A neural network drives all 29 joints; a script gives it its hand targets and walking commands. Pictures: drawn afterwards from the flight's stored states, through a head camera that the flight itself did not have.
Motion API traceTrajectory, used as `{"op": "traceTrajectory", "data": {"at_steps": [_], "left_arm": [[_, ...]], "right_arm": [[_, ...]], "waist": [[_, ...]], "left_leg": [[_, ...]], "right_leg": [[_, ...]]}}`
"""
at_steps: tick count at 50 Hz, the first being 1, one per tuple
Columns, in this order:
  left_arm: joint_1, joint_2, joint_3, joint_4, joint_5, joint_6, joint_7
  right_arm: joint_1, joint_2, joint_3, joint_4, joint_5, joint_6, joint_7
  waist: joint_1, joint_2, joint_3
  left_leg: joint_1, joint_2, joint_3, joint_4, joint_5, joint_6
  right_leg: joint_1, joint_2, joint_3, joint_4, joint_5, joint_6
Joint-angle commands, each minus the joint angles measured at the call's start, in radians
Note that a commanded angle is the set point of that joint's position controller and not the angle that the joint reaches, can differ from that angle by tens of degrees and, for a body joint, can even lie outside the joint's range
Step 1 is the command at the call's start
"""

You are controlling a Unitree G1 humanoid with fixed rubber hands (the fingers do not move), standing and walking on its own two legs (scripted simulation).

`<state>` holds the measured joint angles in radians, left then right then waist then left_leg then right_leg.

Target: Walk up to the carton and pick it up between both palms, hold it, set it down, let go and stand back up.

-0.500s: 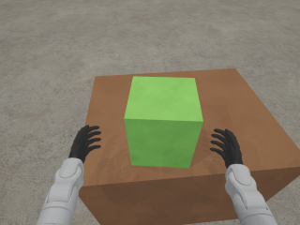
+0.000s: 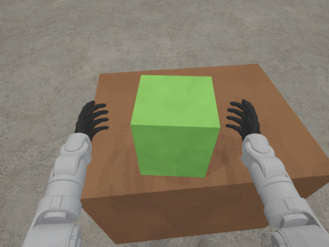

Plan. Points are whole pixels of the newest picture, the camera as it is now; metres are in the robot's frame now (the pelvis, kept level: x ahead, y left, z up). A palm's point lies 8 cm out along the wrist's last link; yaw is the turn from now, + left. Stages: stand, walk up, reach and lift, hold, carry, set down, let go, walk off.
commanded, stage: reach and lift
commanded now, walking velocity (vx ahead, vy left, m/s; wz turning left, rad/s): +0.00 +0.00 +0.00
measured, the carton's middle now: (174, 128) +0.48 +0.03 +0.00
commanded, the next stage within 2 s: none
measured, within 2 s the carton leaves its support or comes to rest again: neither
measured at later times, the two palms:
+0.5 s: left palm (86, 102) +0.43 +0.26 +0.14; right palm (246, 99) +0.45 -0.14 +0.14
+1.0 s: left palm (93, 117) +0.43 +0.25 +0.08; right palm (239, 112) +0.46 -0.14 +0.10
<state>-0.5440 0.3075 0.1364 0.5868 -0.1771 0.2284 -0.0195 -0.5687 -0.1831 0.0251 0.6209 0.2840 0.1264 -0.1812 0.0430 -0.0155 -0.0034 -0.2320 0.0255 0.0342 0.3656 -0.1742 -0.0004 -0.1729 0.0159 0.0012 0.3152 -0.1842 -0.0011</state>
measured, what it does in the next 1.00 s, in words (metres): stands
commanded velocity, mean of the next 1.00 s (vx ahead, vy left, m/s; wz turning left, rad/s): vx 0.00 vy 0.00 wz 0.00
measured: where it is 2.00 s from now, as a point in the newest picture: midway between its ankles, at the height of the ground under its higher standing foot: outside the picture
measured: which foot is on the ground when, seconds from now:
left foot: down 0.00-1.00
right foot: down 0.00-1.00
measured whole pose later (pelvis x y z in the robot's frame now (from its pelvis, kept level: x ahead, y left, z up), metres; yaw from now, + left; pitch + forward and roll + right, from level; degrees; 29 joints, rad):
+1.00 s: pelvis +0.00 +0.00 -0.01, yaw +2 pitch +17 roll -1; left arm -1.06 0.37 -0.03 1.46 -0.26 -0.16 -0.02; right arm -1.03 -0.20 0.03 1.26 0.31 -0.02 -0.12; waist 0.01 -0.03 -0.18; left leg -0.57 0.02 -0.01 0.45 -0.16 -0.01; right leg -0.50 0.02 -0.04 0.40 -0.19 -0.01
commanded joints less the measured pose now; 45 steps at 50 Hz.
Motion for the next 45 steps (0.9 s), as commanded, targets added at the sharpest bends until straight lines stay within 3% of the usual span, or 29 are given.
{"op": "traceTrajectory", "data": {"at_steps": [1,13,24,29,37,45], "left_arm": [[-0.508,0.166,0.01,-0.101,-0.021,-0.064,0.008],[-0.69,0.201,-0.006,0.127,-0.005,-0.074,0.015],[-0.936,0.217,-0.097,0.294,-0.067,-0.117,0.042],[-1.022,0.224,-0.136,0.419,-0.098,-0.157,0.051],[-0.998,0.235,-0.141,0.656,-0.087,-0.237,0.019],[-0.989,0.208,-0.155,0.712,-0.077,-0.408,-0.005]], "right_arm": [[-0.448,-0.107,-0.045,-0.098,-0.004,-0.031,0.002],[-0.657,-0.154,-0.028,0.094,0.024,-0.018,-0.007],[-0.864,-0.201,-0.054,0.258,0.034,-0.004,0.018],[-0.945,-0.216,-0.05,0.35,0.044,-0.008,0.032],[-0.944,-0.192,0.015,0.497,0.069,-0.046,0.043],[-0.899,-0.153,0.0,0.487,0.038,-0.175,0.063]], "waist": [[-0.011,0.07,-0.496],[-0.004,0.056,-0.596],[-0.025,0.099,-0.677],[-0.029,0.1,-0.722],[-0.016,0.032,-0.68],[-0.02,0.052,-0.751]], "left_leg": [[0.202,-0.021,0.008,0.038,0.342,-0.007],[0.185,-0.027,-0.002,0.072,0.468,-0.034],[0.198,-0.015,-0.019,0.094,0.435,-0.058],[0.169,-0.01,-0.028,0.111,0.43,-0.063],[0.009,-0.02,-0.021,0.1,0.413,-0.041],[-0.045,-0.019,-0.002,0.115,0.423,-0.055]], "right_leg": [[0.045,0.013,0.004,-0.012,0.19,0.015],[0.074,0.027,-0.019,0.015,0.36,0.026],[-0.056,0.027,-0.038,0.006,0.286,0.01],[-0.095,0.02,-0.041,0.021,0.29,0.007],[-0.003,-0.002,-0.025,0.078,0.419,0.03],[-0.063,-0.008,-0.035,0.103,0.371,0.026]]}}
